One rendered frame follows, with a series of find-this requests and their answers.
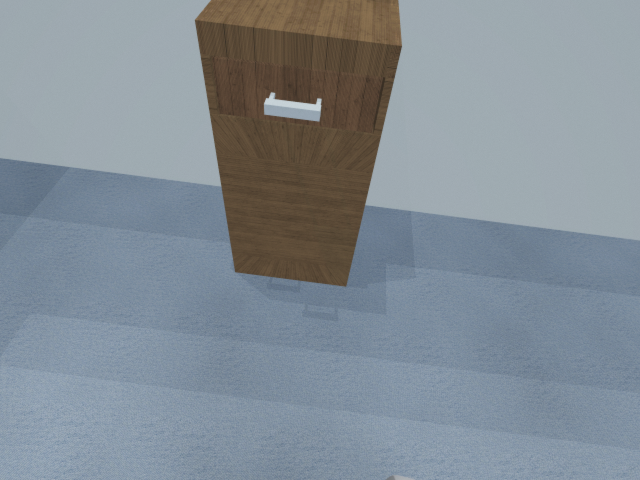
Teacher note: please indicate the drawer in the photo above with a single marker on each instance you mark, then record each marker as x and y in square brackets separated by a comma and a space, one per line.
[349, 101]

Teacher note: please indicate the cabinet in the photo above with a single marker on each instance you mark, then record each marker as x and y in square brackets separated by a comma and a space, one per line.
[294, 194]

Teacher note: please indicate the handle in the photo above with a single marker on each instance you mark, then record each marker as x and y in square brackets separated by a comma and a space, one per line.
[292, 109]

